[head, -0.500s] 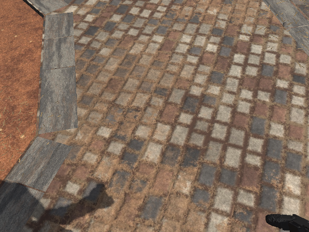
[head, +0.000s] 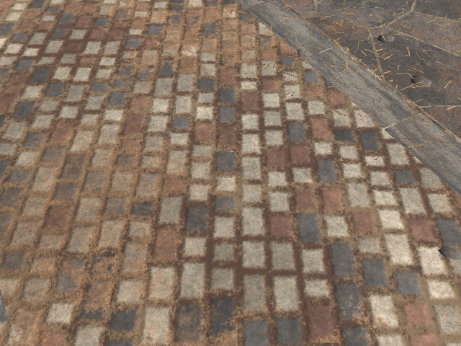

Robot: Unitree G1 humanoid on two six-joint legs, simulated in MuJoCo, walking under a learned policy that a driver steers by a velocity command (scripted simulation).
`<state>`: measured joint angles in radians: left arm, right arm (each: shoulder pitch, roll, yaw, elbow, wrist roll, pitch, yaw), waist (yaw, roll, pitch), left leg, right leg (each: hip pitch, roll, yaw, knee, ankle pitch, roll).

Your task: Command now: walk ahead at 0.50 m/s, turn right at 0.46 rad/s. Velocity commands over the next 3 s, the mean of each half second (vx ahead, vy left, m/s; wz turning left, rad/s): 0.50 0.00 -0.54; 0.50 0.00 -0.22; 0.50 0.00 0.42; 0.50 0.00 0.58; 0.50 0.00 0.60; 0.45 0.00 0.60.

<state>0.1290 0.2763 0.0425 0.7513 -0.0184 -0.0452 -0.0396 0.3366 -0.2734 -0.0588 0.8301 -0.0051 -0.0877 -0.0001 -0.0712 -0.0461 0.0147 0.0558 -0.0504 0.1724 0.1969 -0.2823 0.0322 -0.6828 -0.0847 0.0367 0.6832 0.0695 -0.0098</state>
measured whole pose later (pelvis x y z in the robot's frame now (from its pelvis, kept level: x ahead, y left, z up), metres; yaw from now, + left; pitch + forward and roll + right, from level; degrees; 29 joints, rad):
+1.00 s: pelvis +0.55 -0.10 +0.01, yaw -22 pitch +2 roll +1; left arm 0.06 0.26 0.03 0.65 -0.01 -0.07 -0.02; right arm 0.41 -0.27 -0.05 0.85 0.02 -0.07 0.01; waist -0.12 -0.04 0.02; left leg -0.05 -0.04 -0.01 0.27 -0.26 0.02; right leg -0.59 -0.07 0.06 0.60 -0.03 0.02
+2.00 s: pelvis +1.06 -0.19 +0.00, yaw +11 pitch +2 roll +0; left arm 0.02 0.29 0.05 0.70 0.00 -0.10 -0.02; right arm 0.35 -0.29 -0.07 0.72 0.02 -0.04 -0.01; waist -0.08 -0.04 0.03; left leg -0.11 -0.11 -0.16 0.38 -0.29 0.07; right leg -0.60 -0.04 0.10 0.55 0.05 0.06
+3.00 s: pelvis +1.54 +0.03 +0.00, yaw +47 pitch +2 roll +0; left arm 0.01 0.30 0.03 0.69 0.01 -0.09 -0.02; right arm 0.34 -0.30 -0.08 0.70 0.02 -0.02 -0.02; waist -0.08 -0.04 0.05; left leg -0.14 -0.12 -0.16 0.43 -0.30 0.07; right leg -0.60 -0.02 0.11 0.56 0.04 0.06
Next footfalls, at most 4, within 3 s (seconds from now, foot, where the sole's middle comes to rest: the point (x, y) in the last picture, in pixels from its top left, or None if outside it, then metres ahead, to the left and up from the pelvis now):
0.12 right None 0.24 -0.12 -0.78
0.60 left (220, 321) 0.56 0.02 -0.78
1.10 right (324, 272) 0.69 -0.32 -0.78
1.60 left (247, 193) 1.01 -0.11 -0.78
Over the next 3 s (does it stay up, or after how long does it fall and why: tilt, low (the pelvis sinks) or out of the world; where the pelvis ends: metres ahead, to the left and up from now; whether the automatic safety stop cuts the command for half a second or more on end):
stays up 1.54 0.03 0.00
